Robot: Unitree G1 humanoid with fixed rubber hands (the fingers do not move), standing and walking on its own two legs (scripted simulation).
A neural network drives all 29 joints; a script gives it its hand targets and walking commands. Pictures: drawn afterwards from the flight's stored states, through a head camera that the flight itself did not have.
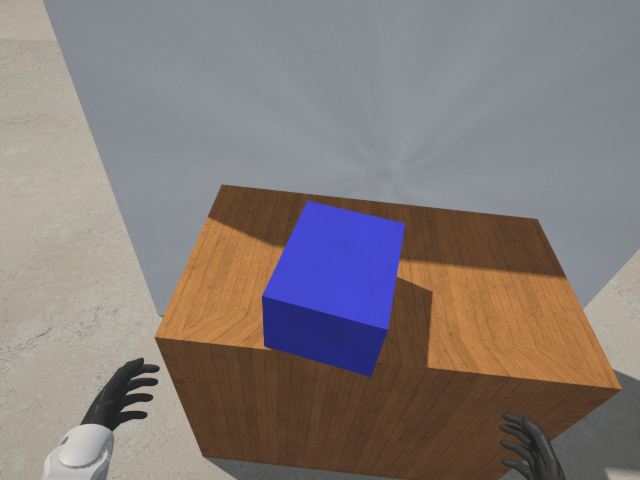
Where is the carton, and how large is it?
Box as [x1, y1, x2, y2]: [262, 201, 404, 376]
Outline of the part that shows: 307,201 262,295 264,345 370,376 387,330 404,223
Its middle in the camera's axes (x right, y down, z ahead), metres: +0.03 +0.08 +0.70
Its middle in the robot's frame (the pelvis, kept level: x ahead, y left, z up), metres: +0.48 +0.00 -0.06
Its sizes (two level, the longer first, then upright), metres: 0.239 0.189 0.142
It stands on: a pedestal, 0.63 m high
